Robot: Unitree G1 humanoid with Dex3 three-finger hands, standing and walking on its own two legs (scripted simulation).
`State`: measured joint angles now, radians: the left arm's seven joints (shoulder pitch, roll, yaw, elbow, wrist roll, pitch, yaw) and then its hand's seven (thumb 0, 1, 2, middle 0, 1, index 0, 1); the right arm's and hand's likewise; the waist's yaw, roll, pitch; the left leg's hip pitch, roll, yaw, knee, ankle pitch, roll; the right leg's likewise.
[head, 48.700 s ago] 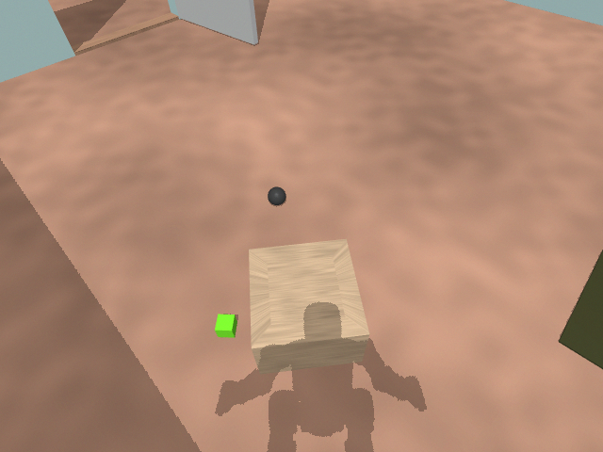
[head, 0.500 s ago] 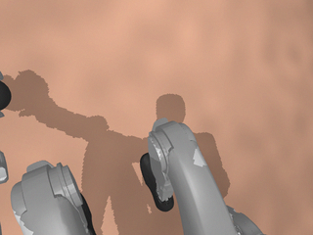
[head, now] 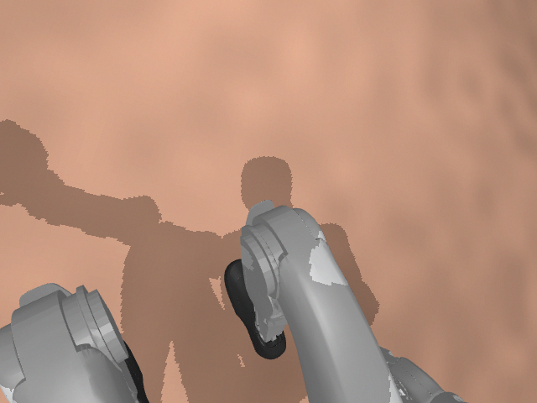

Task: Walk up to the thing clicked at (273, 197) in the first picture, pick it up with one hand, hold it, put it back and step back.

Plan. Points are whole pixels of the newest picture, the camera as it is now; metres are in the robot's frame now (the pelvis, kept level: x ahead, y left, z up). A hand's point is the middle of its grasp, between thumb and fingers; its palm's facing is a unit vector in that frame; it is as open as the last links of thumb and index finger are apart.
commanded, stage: rest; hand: left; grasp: from above
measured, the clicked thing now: out of the picture +0.49 +0.28 -0.25
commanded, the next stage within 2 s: open in 0.54 s
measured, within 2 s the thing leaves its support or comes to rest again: rests again in 0.84 s
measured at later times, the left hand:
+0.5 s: hand out of the picture +0.48 +0.28 -0.24, palm faces -0.44 -0.13 -0.89, open 10.6 cm
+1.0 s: hand out of the picture +0.49 +0.29 -0.24, palm faces -0.43 -0.14 -0.89, open 12.2 cm
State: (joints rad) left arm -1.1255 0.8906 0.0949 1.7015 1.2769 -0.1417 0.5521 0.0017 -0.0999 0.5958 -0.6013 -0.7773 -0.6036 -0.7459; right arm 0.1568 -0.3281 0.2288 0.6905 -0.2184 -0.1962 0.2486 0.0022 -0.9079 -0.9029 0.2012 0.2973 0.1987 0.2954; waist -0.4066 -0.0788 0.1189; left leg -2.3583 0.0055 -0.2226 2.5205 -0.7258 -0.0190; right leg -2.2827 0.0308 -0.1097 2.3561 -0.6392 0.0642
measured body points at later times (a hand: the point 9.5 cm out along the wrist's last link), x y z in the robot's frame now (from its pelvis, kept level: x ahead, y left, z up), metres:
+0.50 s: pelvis +0.00 +0.00 +0.00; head +0.29 +0.11 +0.33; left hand +0.50 +0.28 -0.19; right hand +0.02 -0.25 -0.06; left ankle +0.06 +0.13 -0.27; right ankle +0.12 -0.13 -0.27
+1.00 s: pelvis -0.01 +0.00 +0.00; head +0.28 +0.11 +0.33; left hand +0.51 +0.29 -0.19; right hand +0.01 -0.25 -0.05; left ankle +0.06 +0.13 -0.27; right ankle +0.12 -0.13 -0.27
